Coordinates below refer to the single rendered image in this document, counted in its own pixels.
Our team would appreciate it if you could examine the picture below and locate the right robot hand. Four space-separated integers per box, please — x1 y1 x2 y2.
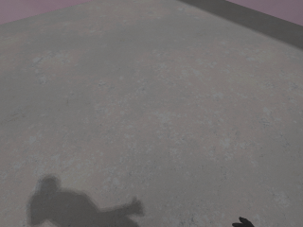
232 217 255 227

